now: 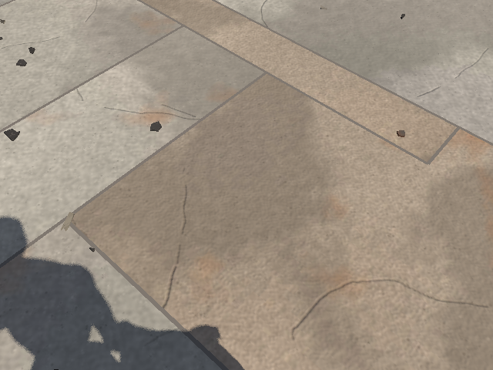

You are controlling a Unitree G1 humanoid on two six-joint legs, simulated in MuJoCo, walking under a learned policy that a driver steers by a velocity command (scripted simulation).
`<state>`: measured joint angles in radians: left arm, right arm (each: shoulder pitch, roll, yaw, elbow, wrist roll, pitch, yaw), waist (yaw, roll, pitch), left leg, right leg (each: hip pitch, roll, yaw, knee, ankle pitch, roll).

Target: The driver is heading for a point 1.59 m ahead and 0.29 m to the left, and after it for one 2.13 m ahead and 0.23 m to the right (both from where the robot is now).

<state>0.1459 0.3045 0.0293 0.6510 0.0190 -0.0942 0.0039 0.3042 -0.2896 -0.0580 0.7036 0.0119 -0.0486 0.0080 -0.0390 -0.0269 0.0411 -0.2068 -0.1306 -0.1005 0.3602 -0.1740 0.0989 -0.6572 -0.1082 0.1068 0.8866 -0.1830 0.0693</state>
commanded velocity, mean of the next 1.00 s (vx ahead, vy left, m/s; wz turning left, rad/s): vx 0.50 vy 0.00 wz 0.47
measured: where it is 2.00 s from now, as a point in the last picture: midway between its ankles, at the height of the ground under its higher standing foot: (162, 180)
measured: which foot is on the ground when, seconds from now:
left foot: down 0.00-0.20, up 0.22-0.70, down 0.72-1.00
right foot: up 0.00-0.16, down 0.18-0.70, up 0.72-1.00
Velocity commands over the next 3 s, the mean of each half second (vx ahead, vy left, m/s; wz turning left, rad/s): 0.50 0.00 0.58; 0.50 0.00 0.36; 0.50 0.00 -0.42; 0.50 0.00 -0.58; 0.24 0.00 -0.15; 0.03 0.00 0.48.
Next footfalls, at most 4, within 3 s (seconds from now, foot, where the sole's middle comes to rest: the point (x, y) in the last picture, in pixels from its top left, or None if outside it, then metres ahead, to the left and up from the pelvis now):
0.18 right None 0.29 -0.16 -0.78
0.72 left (180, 357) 0.50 0.17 -0.78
1.26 right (200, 234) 0.88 0.13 -0.78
1.70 left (121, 184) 1.08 0.40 -0.78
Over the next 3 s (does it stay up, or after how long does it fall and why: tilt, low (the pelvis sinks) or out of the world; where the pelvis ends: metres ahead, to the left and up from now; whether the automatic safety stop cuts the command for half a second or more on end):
stays up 1.30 0.27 0.00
